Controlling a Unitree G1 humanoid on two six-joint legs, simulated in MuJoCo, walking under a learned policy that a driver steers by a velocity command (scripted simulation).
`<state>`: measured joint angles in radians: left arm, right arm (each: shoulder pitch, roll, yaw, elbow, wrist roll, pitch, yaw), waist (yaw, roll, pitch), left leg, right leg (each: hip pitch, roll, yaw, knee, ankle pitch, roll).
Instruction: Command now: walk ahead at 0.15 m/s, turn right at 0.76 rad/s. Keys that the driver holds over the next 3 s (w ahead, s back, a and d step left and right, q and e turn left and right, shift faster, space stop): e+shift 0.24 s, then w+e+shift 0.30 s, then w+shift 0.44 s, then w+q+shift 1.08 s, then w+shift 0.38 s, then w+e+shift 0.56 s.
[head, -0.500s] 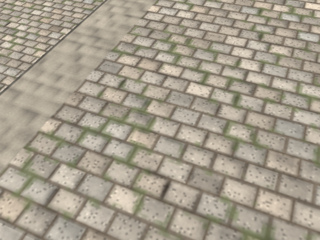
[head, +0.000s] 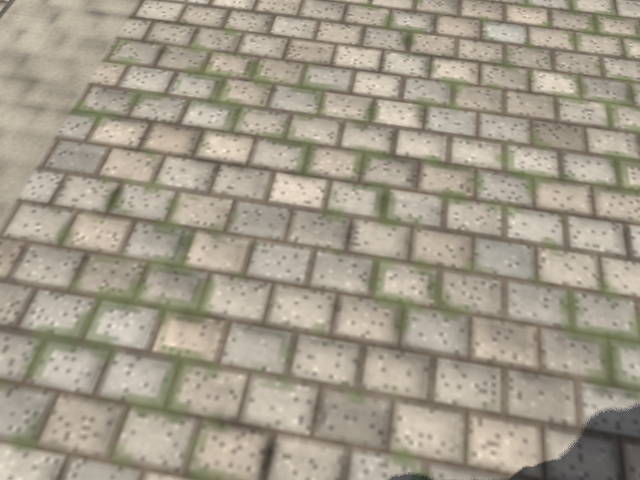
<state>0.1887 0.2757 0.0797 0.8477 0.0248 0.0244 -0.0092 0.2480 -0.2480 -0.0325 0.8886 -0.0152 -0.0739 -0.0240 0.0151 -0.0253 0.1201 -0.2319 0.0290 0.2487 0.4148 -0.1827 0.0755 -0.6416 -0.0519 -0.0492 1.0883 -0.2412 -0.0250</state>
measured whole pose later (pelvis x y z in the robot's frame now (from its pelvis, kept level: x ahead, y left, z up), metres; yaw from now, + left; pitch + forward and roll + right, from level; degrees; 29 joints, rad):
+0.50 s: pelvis +0.13 -0.03 +0.00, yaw -27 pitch +3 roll +1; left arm 0.31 0.31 0.10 0.73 0.02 0.02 -0.03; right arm 0.14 -0.28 -0.06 0.72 -0.04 0.01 0.02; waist 0.05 0.00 -0.02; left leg -0.49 0.04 -0.05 0.84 -0.34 -0.08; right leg -0.30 0.11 0.11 0.43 -0.18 -0.13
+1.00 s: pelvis +0.32 -0.16 -0.01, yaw -40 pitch +5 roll +0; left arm 0.00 0.29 0.02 0.58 0.04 -0.02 -0.10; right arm 0.56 -0.27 -0.05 0.89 -0.02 -0.09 0.01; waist -0.13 -0.03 -0.02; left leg 0.14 0.08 0.07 0.17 -0.38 -0.06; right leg -0.63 -0.02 -0.04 0.67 -0.20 -0.08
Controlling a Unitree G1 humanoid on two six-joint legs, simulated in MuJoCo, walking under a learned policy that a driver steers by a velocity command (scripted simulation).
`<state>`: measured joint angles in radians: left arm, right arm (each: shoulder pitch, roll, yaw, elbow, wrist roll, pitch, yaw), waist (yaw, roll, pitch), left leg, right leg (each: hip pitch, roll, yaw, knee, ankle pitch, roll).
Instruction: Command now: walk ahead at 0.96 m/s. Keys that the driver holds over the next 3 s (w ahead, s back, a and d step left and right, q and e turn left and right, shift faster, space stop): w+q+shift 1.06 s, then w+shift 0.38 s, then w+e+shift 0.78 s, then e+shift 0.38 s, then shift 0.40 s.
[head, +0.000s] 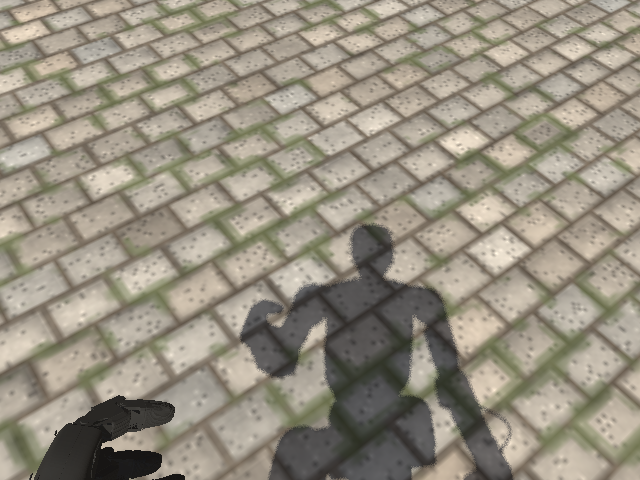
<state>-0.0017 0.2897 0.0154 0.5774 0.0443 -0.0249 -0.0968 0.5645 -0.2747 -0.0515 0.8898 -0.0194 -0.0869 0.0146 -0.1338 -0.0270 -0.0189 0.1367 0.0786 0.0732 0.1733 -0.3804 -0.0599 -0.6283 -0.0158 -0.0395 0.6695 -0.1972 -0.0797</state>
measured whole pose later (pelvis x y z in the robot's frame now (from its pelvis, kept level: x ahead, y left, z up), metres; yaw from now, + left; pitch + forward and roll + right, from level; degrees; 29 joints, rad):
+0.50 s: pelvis +0.42 +0.00 -0.02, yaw +18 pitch +0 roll -2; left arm 0.48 0.24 0.02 0.91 0.03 -0.07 0.04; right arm 0.07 -0.29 -0.02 0.72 -0.01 -0.02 0.07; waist 0.01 0.04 0.04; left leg -0.56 -0.05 0.18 0.67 -0.07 0.21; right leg 0.23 0.02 -0.32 0.55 -0.35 0.03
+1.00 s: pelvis +0.85 +0.13 -0.01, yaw +47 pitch +2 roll -1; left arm 0.09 0.29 0.01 0.63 0.06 -0.08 0.02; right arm 0.34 -0.38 -0.09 0.79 0.00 -0.05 0.01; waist -0.07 0.03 0.04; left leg -0.25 -0.12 -0.15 1.19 -0.41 0.13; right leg -0.46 -0.03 0.01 0.63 -0.20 0.05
